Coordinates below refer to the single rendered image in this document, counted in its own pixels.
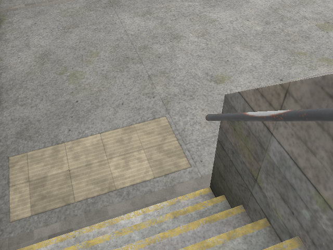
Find stairs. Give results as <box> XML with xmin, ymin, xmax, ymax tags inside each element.
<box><xmin>17</xmin><ymin>187</ymin><xmax>308</xmax><ymax>250</ymax></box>

